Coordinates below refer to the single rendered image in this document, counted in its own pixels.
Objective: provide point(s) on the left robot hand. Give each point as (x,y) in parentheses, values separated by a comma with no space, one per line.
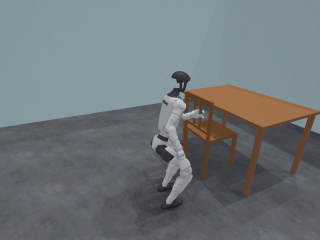
(195,114)

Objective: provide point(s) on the right robot hand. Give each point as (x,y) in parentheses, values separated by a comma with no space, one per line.
(184,164)

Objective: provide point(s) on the left robot forearm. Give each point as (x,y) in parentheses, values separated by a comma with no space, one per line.
(186,116)

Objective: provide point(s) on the robot right thigh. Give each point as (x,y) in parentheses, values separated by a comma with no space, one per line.
(169,154)

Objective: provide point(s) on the right robot forearm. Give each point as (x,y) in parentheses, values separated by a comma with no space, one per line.
(173,138)

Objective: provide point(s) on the right robot foot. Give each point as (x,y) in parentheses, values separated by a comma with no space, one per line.
(175,203)

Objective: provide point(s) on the table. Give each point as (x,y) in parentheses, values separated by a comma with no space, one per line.
(260,111)

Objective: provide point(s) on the right robot upper arm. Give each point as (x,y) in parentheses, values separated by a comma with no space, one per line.
(178,108)

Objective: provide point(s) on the chair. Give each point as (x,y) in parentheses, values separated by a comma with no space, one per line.
(208,131)

